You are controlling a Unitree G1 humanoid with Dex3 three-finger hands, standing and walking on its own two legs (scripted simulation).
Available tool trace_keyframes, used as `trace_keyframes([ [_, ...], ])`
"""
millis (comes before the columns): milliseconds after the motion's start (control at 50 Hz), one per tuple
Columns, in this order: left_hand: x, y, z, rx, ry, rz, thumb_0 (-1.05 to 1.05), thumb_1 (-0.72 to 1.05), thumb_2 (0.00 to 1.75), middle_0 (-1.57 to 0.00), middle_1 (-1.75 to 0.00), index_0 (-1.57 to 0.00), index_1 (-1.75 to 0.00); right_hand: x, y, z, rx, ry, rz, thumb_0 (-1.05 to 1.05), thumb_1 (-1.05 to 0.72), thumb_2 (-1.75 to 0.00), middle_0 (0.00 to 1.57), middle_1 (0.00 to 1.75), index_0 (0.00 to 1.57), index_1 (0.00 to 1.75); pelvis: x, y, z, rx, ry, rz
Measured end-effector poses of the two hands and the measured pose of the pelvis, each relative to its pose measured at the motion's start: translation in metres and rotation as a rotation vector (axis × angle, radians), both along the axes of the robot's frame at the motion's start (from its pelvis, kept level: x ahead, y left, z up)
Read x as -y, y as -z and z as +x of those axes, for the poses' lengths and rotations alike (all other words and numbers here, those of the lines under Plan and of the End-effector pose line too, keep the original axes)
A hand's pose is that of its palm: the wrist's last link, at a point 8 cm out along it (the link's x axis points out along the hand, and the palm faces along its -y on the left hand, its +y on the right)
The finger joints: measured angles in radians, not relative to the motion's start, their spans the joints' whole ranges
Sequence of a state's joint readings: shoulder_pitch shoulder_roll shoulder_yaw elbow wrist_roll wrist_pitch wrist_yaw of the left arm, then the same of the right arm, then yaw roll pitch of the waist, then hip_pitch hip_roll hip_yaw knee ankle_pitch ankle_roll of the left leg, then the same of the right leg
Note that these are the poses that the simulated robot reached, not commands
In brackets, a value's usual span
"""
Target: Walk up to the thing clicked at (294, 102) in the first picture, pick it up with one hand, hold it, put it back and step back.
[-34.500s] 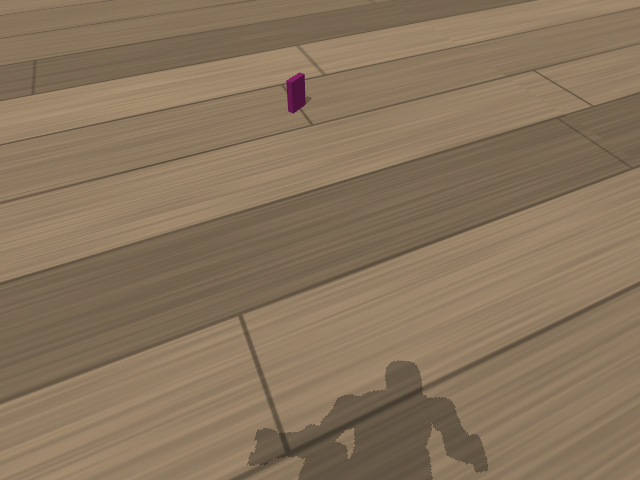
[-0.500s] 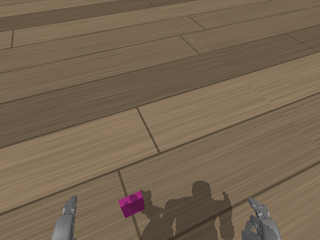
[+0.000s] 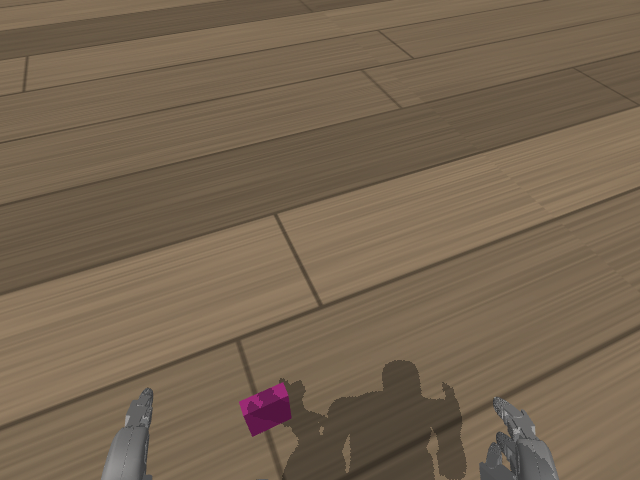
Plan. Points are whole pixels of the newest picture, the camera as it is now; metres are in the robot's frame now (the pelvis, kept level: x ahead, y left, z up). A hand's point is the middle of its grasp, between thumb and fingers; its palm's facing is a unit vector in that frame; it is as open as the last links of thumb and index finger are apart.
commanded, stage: home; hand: left
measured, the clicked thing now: (267, 410) +0.40 +0.15 -0.63
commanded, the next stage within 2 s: stand in 0.32 s
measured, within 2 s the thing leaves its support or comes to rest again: neither
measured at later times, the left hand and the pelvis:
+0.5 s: hand (183, 462) +0.17 +0.18 -0.06, palm faces +0.12 -0.95 -0.28, open 17.5 cm; pelvis +0.00 +0.00 +0.00, yaw +0 degrees
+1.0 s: hand out of the picture +0.10 +0.24 -0.12, palm faces -0.01 -0.94 -0.35, open 7.9 cm; pelvis +0.00 +0.00 +0.02, yaw +0 degrees
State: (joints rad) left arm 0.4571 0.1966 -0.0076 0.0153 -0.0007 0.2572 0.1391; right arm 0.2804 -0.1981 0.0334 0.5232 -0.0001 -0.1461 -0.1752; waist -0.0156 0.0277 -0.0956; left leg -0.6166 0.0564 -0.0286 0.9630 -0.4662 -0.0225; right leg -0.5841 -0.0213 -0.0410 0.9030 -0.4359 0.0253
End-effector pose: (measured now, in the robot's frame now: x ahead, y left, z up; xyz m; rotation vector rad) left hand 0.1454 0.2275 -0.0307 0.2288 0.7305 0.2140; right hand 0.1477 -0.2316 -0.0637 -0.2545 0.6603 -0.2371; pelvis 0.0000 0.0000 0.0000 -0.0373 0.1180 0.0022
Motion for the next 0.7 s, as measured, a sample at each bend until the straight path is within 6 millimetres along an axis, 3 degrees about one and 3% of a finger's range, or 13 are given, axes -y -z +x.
trace_keyframes([
  [480,0.0023,-0.0011,0.004,-0.006,-0.005,0.0,-0.01,-0.57,0.03,-0.06,-0.06,-0.06,-0.06,0.0035,-0.0001,0.0059,-0.007,-0.003,0.001,0.02,-0.91,-0.9,0.2,0.3,0.2,0.3,0.0028,-0.001,0.0048,-0.006,-0.001,0.002],
  [580,0.0034,-0.0004,0.0033,-0.012,-0.006,0.003,-0.01,-0.43,0.17,-0.12,-0.15,-0.12,-0.16,0.0055,0.0008,0.0063,-0.007,0.0,0.0,0.02,-0.91,-0.9,0.2,0.3,0.2,0.3,0.0042,-0.0008,0.0057,-0.008,-0.002,0.004],
  [700,0.0048,0.0027,0.0059,-0.006,0.017,0.015,-0.01,-0.09,0.51,-0.17,-0.24,-0.17,-0.25,0.0085,0.0025,0.006,-0.026,-0.023,-0.016,0.02,-0.91,-0.9,0.2,0.3,0.2,0.3,0.0062,-0.0014,0.0045,0.008,-0.004,0.008],
])
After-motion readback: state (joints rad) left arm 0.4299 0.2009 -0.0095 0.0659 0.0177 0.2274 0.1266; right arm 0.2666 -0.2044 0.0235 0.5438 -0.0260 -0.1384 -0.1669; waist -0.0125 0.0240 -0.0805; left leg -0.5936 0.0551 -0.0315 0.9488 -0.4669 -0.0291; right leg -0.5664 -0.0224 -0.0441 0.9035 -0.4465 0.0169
